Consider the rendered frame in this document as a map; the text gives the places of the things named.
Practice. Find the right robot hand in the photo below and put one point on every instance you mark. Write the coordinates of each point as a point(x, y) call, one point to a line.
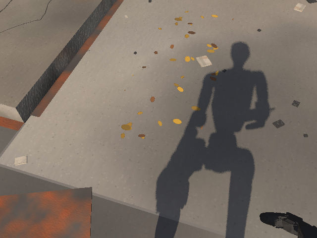
point(290, 223)

